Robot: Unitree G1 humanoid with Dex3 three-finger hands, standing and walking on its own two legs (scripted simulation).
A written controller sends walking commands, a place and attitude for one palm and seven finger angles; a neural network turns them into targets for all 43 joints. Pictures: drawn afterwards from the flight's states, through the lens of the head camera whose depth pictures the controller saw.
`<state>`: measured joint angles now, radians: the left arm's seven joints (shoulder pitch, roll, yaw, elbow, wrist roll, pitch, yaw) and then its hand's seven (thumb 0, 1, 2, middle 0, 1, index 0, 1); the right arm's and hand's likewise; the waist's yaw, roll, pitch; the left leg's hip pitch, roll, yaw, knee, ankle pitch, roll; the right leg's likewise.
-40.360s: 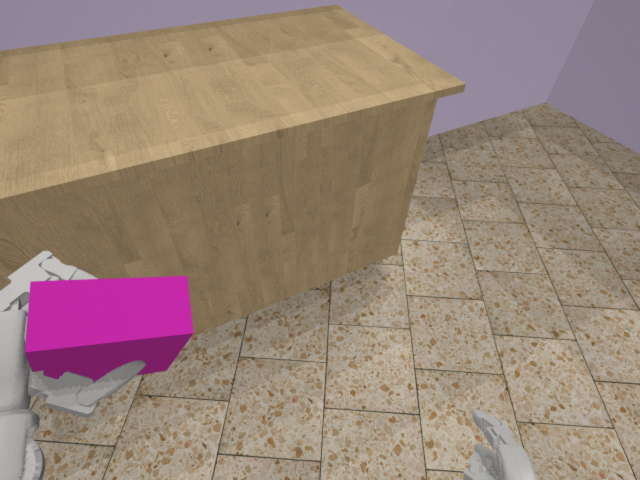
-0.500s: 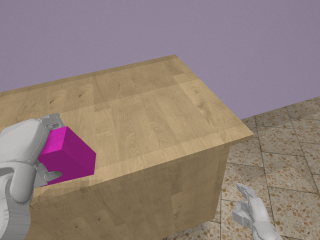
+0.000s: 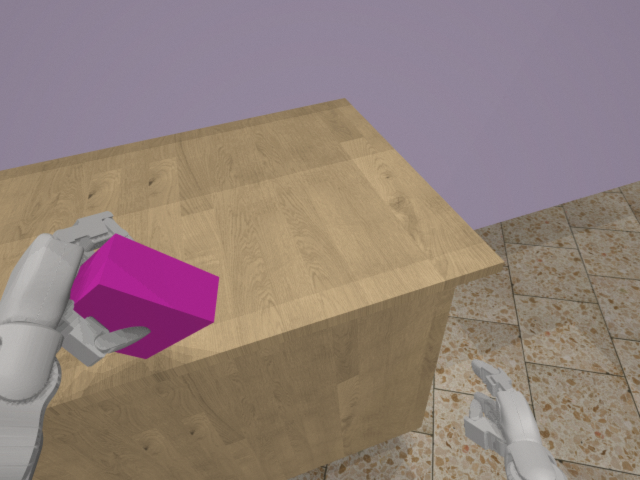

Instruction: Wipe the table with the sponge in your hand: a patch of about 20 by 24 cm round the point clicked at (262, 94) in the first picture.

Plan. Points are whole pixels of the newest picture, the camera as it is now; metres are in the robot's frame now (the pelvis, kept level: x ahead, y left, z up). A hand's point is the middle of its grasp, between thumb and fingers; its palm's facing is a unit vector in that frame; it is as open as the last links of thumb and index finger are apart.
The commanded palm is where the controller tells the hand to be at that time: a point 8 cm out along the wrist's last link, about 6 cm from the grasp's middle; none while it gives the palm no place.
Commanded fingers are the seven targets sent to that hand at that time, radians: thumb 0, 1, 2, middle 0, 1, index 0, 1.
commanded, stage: step back with the hand held close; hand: left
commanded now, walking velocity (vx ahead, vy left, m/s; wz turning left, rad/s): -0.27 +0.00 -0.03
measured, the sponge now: (149, 309) +0.23 +0.24 +0.15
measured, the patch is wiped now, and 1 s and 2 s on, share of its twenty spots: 0.95 0.95 0.95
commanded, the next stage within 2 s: stop stepping back and stand still in 1.40 s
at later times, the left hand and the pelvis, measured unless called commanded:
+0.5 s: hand (99, 298) +0.19 +0.24 +0.22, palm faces +0.35 -0.81 -0.47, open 9.9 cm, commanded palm +0.13 +0.30 +0.25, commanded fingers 0.00 0.10 1.30 -1.20 -1.60 -1.20 -1.60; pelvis -0.03 +0.02 -0.01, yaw +0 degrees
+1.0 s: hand (6, 365) +0.11 +0.25 +0.23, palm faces +0.47 -0.79 -0.40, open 9.9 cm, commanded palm +0.06 +0.30 +0.25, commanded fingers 0.00 0.10 1.30 -1.20 -1.60 -1.20 -1.60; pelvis -0.10 +0.02 -0.03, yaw +1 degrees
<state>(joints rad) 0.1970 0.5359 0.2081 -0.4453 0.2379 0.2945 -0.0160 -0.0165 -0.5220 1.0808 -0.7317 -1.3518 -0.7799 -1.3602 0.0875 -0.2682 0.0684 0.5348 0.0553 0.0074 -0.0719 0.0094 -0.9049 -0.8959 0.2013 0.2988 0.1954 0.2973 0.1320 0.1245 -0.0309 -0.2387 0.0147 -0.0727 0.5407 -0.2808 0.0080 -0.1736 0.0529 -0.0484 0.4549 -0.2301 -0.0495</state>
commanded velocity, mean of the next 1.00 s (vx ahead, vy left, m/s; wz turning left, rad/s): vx -0.31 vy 0.00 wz -0.04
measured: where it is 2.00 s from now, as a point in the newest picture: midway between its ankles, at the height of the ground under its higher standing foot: outside the picture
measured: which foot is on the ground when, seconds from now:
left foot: down 0.00-1.00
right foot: down 0.00-0.90, up 0.92-1.00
